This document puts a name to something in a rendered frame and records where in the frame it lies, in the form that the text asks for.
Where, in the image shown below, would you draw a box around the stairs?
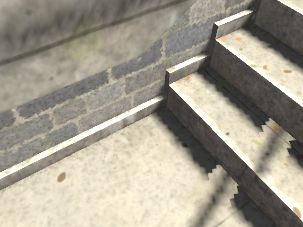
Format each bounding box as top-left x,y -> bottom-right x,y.
167,0 -> 303,227

